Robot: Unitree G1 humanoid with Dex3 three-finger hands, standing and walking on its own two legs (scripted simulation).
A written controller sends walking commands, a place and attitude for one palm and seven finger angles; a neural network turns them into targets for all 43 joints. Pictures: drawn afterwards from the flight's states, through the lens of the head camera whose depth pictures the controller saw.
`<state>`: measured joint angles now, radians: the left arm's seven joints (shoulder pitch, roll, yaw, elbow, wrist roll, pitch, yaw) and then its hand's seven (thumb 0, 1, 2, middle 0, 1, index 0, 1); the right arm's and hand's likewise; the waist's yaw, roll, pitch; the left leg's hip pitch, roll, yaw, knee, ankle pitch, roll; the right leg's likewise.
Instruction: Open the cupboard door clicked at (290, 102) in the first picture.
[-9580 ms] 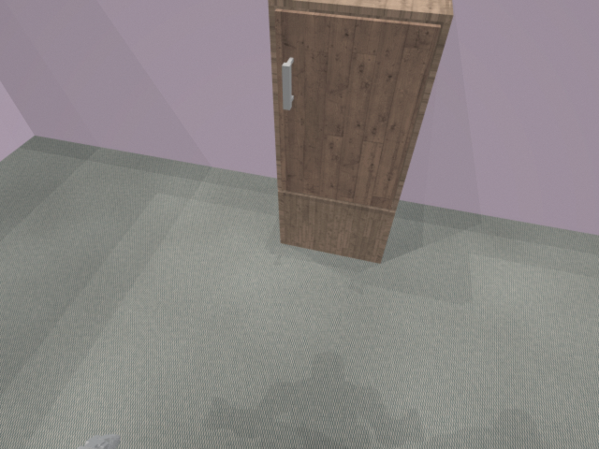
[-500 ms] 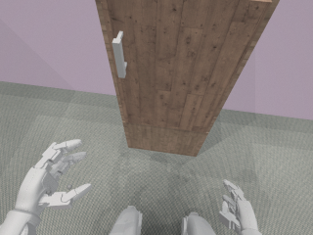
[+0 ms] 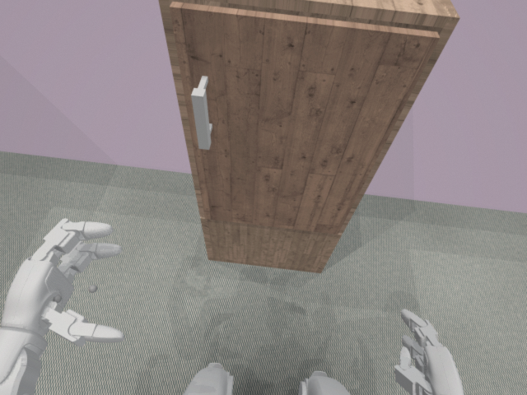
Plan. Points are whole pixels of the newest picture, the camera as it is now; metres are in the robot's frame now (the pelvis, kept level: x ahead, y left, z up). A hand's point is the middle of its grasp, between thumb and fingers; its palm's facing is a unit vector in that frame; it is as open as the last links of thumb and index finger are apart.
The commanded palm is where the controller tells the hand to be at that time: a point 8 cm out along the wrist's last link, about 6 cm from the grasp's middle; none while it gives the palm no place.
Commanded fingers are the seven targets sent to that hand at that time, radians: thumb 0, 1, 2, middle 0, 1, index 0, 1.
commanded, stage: raise the hand with hooked fingers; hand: left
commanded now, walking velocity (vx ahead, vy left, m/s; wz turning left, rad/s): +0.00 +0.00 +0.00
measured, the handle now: (204, 114) +0.57 +0.15 +0.07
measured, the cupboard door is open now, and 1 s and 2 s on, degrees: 0 0 0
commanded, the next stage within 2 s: move the hooked fingers beside the handle in 0.86 s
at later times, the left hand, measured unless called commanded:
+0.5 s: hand (82, 240) +0.30 +0.27 +0.07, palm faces -0.04 -1.00 -0.03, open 14.0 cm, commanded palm +0.27 +0.31 +0.08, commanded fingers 0.00 -0.50 0.30 -0.30 -1.20 -0.30 -1.20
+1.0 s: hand (84, 243) +0.29 +0.26 +0.08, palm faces -0.03 -1.00 -0.04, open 14.0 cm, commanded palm +0.28 +0.30 +0.08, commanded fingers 0.00 -0.50 0.30 -0.30 -1.20 -0.30 -1.20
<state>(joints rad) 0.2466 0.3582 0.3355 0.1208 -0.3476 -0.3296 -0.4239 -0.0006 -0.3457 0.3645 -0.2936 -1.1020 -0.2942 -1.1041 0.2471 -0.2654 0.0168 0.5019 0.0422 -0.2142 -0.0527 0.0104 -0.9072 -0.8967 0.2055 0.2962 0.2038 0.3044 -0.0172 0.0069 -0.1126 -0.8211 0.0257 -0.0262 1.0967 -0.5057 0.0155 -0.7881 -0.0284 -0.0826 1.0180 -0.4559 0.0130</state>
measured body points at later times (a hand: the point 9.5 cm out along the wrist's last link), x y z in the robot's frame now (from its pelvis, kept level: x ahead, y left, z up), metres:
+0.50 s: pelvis +0.00 +0.00 +0.01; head +0.07 +0.01 +0.46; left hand +0.30 +0.32 +0.08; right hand +0.15 -0.26 -0.06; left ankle +0.02 +0.10 -0.67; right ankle +0.03 -0.14 -0.67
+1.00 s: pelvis +0.00 -0.01 +0.01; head +0.07 +0.00 +0.46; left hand +0.29 +0.31 +0.08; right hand +0.16 -0.26 -0.06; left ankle +0.02 +0.10 -0.67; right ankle +0.03 -0.14 -0.67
